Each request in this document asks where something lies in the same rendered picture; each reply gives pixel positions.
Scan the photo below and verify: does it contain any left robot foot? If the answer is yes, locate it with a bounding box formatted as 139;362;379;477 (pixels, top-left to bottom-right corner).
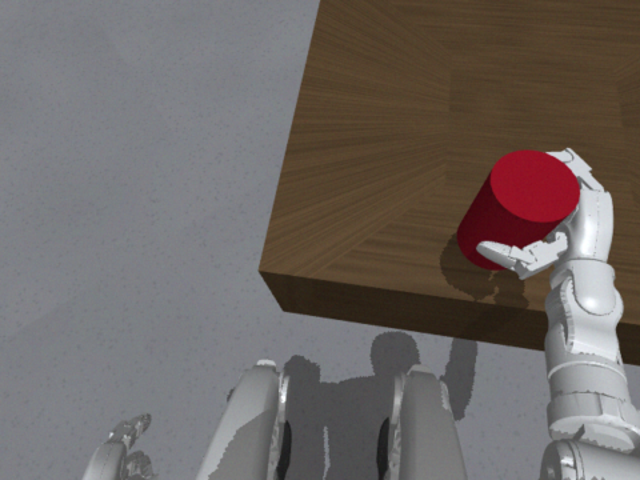
276;420;292;480

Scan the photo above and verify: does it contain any can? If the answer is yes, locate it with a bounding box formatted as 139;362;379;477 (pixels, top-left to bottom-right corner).
457;150;580;271

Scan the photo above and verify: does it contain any right robot hand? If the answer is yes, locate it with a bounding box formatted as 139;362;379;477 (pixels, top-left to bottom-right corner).
476;148;614;280

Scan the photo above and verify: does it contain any left robot hand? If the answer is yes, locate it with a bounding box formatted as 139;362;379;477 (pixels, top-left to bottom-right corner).
82;413;159;480

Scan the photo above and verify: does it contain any right robot arm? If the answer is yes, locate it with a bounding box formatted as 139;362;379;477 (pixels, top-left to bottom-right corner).
538;258;640;480

